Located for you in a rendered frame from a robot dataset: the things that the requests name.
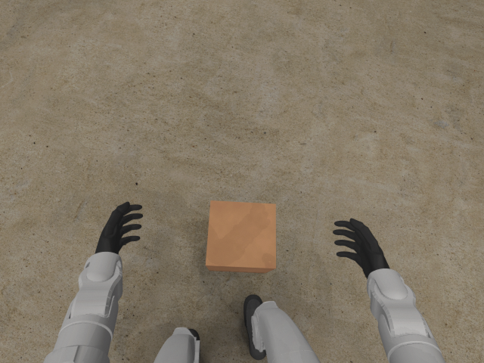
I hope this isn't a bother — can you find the robot right hand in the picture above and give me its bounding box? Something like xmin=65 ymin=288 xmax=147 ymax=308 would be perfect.
xmin=333 ymin=219 xmax=389 ymax=279

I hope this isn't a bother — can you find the carton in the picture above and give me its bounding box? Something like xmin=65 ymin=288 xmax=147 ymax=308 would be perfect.
xmin=206 ymin=200 xmax=276 ymax=273

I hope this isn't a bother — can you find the left robot thigh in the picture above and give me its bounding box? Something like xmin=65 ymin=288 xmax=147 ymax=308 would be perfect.
xmin=154 ymin=334 xmax=200 ymax=363

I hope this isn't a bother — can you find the robot left hand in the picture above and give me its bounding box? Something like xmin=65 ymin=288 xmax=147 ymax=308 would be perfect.
xmin=95 ymin=202 xmax=143 ymax=255

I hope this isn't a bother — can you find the robot right forearm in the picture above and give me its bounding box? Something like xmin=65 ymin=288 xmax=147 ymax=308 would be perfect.
xmin=367 ymin=268 xmax=445 ymax=363

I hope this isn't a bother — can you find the left robot shin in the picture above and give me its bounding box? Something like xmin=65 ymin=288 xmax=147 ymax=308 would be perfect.
xmin=172 ymin=327 xmax=194 ymax=337

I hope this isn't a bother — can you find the robot left forearm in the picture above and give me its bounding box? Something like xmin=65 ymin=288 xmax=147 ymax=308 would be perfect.
xmin=43 ymin=252 xmax=123 ymax=363

